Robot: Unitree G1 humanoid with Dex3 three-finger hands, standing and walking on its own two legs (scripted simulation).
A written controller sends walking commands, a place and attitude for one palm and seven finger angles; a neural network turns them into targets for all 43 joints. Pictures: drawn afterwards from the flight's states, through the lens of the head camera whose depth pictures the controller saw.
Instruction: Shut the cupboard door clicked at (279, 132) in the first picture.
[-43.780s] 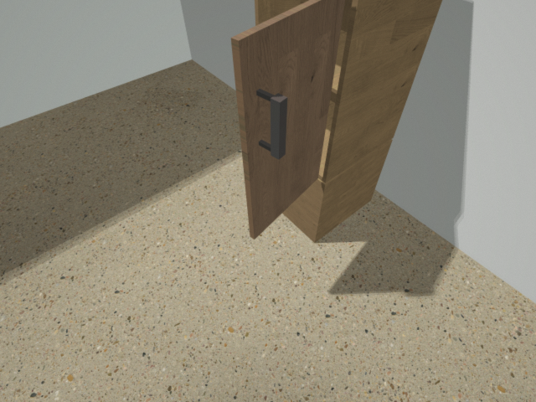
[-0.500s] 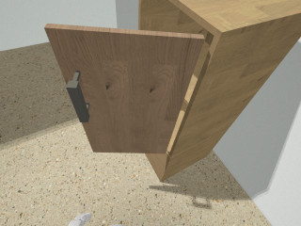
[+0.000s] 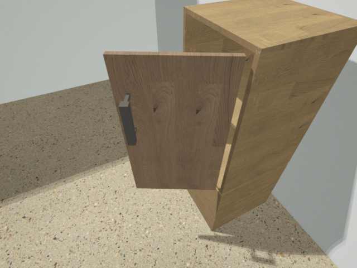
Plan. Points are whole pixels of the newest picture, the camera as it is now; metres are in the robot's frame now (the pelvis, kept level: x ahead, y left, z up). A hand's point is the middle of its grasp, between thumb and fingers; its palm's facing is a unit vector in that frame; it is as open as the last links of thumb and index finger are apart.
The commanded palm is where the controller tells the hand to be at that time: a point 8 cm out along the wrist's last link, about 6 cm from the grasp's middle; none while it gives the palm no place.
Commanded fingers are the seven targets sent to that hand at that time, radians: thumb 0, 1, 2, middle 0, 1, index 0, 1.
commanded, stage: come to a stop and stand still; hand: left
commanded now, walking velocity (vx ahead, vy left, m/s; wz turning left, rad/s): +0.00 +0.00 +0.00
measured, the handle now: (130, 119) +0.48 +0.18 +0.08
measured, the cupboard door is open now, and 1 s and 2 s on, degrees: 62 62 62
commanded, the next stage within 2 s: look again from close up in 1.44 s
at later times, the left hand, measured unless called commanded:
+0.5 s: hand out of the picture -0.19 +0.15 -0.19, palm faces +0.18 -0.97 -0.18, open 7.4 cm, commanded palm none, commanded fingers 0.00 0.90 0.90 -0.20 -0.30 -0.20 -0.30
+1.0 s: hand out of the picture -0.17 +0.22 -0.16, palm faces -0.04 -0.98 -0.21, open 7.4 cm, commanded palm none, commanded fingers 0.00 0.90 0.90 -0.20 -0.30 -0.20 -0.30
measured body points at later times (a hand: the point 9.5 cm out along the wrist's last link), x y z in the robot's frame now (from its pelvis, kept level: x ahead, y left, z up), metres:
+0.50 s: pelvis -0.10 +0.01 -0.02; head -0.13 +0.01 +0.43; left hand -0.20 +0.21 -0.18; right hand -0.01 -0.23 -0.16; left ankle -0.04 +0.06 -0.67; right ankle +0.04 -0.16 -0.73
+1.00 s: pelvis -0.20 +0.03 +0.01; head -0.21 +0.04 +0.46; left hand -0.17 +0.27 -0.14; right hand -0.26 -0.19 -0.14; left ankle -0.15 +0.09 -0.71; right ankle -0.26 -0.06 -0.73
